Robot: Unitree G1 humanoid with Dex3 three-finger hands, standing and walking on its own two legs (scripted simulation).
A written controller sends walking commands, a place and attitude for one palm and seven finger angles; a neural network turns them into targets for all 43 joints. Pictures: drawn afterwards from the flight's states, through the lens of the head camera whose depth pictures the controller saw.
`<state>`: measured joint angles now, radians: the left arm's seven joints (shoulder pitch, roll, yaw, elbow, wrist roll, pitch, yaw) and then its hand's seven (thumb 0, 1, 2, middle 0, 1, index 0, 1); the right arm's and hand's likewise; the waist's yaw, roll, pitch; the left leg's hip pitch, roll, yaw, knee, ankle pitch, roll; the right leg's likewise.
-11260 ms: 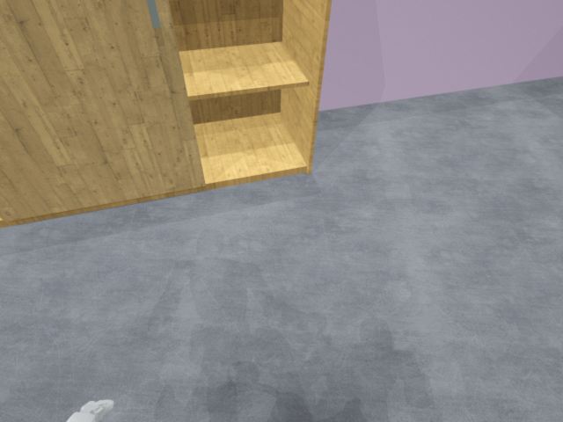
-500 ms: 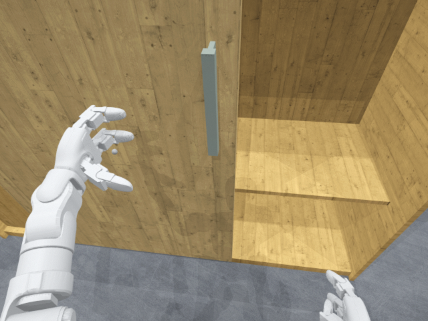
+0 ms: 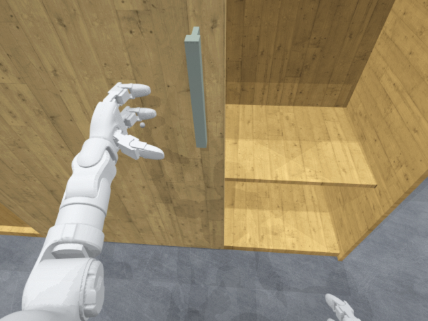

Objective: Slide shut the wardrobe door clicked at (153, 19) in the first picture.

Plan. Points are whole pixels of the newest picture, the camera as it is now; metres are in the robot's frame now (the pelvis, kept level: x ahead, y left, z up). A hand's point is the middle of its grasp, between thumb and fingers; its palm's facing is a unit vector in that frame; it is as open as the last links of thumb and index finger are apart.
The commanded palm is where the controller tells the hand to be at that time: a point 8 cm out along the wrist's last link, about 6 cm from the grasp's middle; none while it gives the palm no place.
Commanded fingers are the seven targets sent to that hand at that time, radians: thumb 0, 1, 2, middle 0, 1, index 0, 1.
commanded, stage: move the hooked fingers beside the handle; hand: left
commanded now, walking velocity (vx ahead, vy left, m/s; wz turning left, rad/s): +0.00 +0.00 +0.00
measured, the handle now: (199, 94) +0.50 +0.04 +0.17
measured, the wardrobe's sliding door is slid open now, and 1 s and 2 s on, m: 0.53 0.53 0.53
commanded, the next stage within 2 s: feel for the door with the fingertips in 1.84 s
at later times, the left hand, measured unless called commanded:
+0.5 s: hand (162, 113) +0.47 +0.11 +0.15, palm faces -0.04 -1.00 -0.02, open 13.6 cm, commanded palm +0.45 +0.17 +0.15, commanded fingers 0.00 -0.50 0.30 -0.30 -1.20 -0.30 -1.20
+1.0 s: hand (161, 113) +0.47 +0.11 +0.15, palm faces -0.04 -1.00 -0.02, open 13.5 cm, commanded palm +0.47 +0.17 +0.14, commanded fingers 0.00 -0.50 0.30 -0.30 -1.20 -0.30 -1.20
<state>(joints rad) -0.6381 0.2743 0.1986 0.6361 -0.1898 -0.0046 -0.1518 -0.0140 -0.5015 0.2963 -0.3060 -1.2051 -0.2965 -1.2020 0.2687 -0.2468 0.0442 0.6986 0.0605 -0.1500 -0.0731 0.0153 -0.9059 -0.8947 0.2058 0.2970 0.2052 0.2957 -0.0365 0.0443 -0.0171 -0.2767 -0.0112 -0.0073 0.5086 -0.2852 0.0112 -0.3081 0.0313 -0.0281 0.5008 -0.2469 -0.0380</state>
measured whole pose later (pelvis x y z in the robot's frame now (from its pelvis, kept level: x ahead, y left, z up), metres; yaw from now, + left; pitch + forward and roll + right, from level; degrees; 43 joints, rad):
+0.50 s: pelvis +0.00 +0.01 +0.00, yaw -1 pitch +6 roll +0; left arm -0.83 0.25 0.22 0.93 -0.11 -0.16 -0.08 -0.01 -0.50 0.30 -0.37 -1.25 -0.36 -1.25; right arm 0.35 -0.24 0.02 0.73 0.04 -0.11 -0.04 0.01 -0.91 -0.89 0.21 0.30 0.20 0.30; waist -0.07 0.04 -0.03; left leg -0.34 0.00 0.02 0.53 -0.30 0.02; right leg -0.37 0.04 -0.01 0.51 -0.24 -0.03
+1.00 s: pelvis -0.03 +0.01 -0.01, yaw +0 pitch +9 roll -1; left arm -1.02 0.30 0.22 1.18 -0.10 -0.25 -0.07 -0.01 -0.50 0.30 -0.41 -1.23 -0.39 -1.25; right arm 0.39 -0.27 0.03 0.74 0.03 -0.13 -0.03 0.01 -0.91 -0.89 0.21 0.30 0.21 0.30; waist -0.11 0.03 -0.04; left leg -0.50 -0.02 0.00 0.62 -0.28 0.03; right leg -0.51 0.02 -0.03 0.59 -0.23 -0.02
